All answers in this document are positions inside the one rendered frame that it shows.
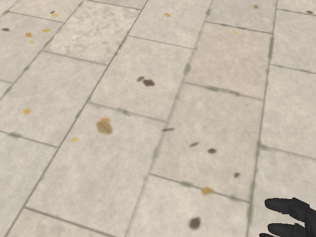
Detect robot right hand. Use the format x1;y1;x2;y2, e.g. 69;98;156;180
259;197;316;237

